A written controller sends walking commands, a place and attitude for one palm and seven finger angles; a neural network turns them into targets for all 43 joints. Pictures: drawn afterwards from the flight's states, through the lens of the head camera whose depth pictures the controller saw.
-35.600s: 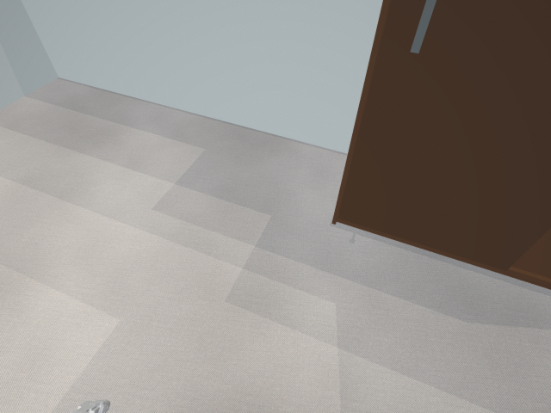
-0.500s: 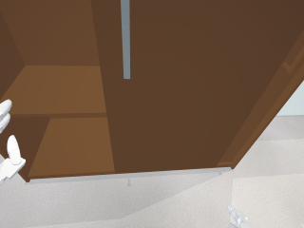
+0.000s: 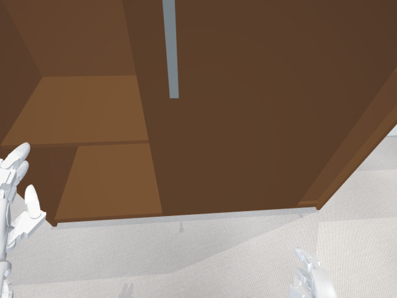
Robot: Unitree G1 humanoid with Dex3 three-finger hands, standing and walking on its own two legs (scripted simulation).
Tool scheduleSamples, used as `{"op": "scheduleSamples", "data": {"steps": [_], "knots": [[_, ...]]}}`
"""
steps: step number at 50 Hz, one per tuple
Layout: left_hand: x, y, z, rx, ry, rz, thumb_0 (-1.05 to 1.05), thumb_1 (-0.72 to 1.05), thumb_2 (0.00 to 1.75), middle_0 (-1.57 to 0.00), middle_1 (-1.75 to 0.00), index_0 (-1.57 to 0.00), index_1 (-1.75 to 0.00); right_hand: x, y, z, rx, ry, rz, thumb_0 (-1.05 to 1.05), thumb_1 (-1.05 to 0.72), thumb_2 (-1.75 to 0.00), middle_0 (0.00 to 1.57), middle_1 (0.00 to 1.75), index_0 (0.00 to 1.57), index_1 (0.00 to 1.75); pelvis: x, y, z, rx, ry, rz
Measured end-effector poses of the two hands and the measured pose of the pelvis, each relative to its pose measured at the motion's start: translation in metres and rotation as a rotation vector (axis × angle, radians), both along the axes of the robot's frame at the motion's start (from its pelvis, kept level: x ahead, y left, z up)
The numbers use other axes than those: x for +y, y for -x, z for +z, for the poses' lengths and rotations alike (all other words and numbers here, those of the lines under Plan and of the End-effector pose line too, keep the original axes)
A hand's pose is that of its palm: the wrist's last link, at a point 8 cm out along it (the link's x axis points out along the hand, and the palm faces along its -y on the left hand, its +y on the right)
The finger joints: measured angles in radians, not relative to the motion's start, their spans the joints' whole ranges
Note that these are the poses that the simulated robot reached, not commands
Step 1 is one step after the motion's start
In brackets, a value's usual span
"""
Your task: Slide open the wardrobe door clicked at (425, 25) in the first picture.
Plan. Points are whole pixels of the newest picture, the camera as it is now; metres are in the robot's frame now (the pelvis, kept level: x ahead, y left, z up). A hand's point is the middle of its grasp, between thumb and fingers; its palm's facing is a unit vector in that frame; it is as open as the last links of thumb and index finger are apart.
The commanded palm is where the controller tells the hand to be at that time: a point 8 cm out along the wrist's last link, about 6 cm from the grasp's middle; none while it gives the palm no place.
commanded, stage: let the arm hang, fingers relaxed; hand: left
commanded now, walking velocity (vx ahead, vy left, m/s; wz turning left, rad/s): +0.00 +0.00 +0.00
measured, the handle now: (171, 41) +0.59 +0.12 +0.22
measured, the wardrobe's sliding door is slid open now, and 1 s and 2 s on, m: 0.56 0.56 0.56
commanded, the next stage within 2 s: look to check the result in 1.08 s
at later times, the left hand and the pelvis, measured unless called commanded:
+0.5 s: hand out of the picture -0.06 +0.15 -0.18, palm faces +0.04 -0.98 -0.17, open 7.4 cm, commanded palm none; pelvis -0.02 -0.04 +0.00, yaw +3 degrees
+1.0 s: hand out of the picture +0.05 +0.15 -0.16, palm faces +0.04 -0.97 -0.24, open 7.3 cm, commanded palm none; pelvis +0.00 -0.04 +0.00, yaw +2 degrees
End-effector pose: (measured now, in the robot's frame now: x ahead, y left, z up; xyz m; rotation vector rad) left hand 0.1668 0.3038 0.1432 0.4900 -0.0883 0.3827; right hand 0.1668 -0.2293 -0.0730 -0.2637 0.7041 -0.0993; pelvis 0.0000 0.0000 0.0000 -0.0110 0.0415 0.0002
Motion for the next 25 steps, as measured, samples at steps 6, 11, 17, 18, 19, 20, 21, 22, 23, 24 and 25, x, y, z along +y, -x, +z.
{"op": "scheduleSamples", "data": {"steps": [6,11,17,18,19,20,21,22,23,24,25], "knots": [[-0.014,0.007,-0.157,0.616,0.207,0.015,0.0,0.9,0.9,-0.2,-0.3,-0.2,-0.3,-0.035,0.019,-0.03,0.144,0.02,0.004,0.01,-0.9,-0.9,0.2,0.3,0.21,0.3,-0.004,0.013,-0.011,-0.011,0.0,0.028],[-0.06,0.085,-0.26,1.101,0.391,0.039,0.0,0.9,0.9,-0.2,-0.3,-0.2,-0.3,-0.064,0.066,-0.036,0.3,0.073,-0.056,0.01,-0.9,-0.9,0.2,0.3,0.21,0.3,-0.016,0.02,-0.009,-0.025,-0.01,0.028],[-0.107,0.182,-0.3,1.423,0.56,0.097,0.01,0.9,0.9,-0.2,-0.3,-0.21,-0.3,-0.085,0.132,-0.04,0.551,0.121,-0.121,0.01,-0.91,-0.9,0.2,0.3,0.21,0.3,-0.028,0.019,-0.004,-0.033,-0.002,0.037],[-0.11,0.193,-0.302,1.454,0.576,0.114,0.01,0.9,0.9,-0.2,-0.3,-0.21,-0.3,-0.086,0.141,-0.041,0.585,0.124,-0.13,0.01,-0.91,-0.9,0.2,0.3,0.21,0.3,-0.029,0.019,-0.003,-0.035,-0.001,0.039],[-0.113,0.203,-0.302,1.479,0.589,0.132,0.01,0.9,0.9,-0.2,-0.3,-0.21,-0.3,-0.086,0.149,-0.042,0.616,0.124,-0.137,0.01,-0.91,-0.9,0.2,0.3,0.21,0.3,-0.03,0.018,-0.003,-0.036,0.0,0.04],[-0.114,0.211,-0.302,1.499,0.598,0.15,0.01,0.9,0.9,-0.2,-0.3,-0.21,-0.3,-0.086,0.156,-0.043,0.643,0.123,-0.141,0.01,-0.91,-0.9,0.2,0.3,0.21,0.3,-0.031,0.018,-0.002,-0.038,0.0,0.042],[-0.114,0.217,-0.301,1.513,0.603,0.169,0.01,0.9,0.9,-0.2,-0.3,-0.21,-0.3,-0.085,0.161,-0.044,0.666,0.12,-0.144,0.01,-0.91,-0.9,0.2,0.3,0.21,0.3,-0.032,0.018,-0.002,-0.039,0.001,0.043],[-0.113,0.221,-0.3,1.522,0.603,0.187,0.01,0.9,0.9,-0.2,-0.3,-0.21,-0.3,-0.083,0.166,-0.046,0.684,0.114,-0.146,0.01,-0.91,-0.9,0.2,0.3,0.21,0.3,-0.033,0.017,-0.001,-0.041,0.001,0.043],[-0.111,0.224,-0.298,1.527,0.6,0.204,0.01,0.9,0.9,-0.2,-0.3,-0.21,-0.3,-0.081,0.169,-0.048,0.697,0.107,-0.146,0.01,-0.91,-0.9,0.2,0.3,0.21,0.3,-0.034,0.017,0.0,-0.042,0.001,0.044],[-0.109,0.226,-0.296,1.528,0.594,0.219,0.01,0.9,0.9,-0.2,-0.3,-0.21,-0.3,-0.079,0.171,-0.05,0.706,0.098,-0.145,0.01,-0.91,-0.9,0.2,0.3,0.21,0.3,-0.034,0.017,0.0,-0.044,0.001,0.044],[-0.106,0.226,-0.294,1.526,0.586,0.232,0.01,0.9,0.9,-0.2,-0.3,-0.21,-0.3,-0.076,0.172,-0.052,0.711,0.088,-0.144,0.01,-0.91,-0.9,0.2,0.3,0.21,0.3,-0.035,0.017,0.0,-0.045,0.001,0.044]]}}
